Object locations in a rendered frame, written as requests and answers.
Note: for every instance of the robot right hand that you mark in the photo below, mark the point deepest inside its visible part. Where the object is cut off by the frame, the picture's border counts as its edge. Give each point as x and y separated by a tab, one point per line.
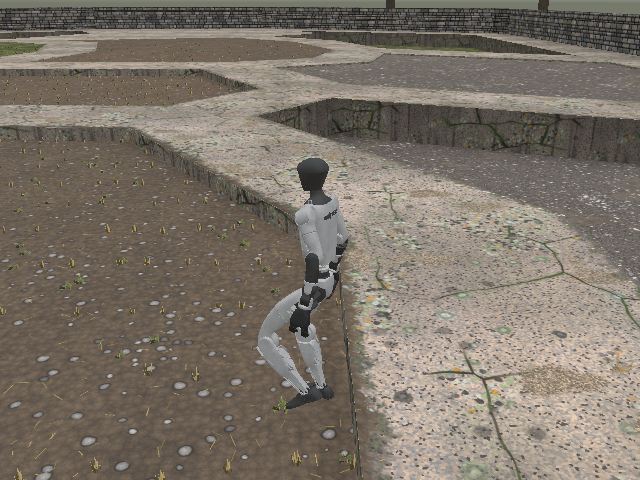
336	277

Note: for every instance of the robot right forearm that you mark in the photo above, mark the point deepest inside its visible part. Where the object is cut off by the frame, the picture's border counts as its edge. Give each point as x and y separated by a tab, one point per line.
335	264

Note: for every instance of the left robot upper arm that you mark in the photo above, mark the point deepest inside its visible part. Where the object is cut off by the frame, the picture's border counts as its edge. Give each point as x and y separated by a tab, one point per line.
305	220

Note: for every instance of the robot left forearm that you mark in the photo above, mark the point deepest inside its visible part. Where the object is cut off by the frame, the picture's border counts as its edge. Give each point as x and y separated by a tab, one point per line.
311	281

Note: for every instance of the right robot upper arm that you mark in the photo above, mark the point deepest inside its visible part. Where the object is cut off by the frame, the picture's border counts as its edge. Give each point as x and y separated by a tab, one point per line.
342	233

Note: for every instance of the humanoid robot head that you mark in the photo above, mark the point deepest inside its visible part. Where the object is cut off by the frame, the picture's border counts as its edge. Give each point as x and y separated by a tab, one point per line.
312	173

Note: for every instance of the robot left hand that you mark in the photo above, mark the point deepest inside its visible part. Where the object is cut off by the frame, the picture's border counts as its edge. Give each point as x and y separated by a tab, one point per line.
300	318

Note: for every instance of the robot left foot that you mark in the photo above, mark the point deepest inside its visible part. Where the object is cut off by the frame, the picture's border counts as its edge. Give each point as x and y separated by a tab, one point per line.
314	394

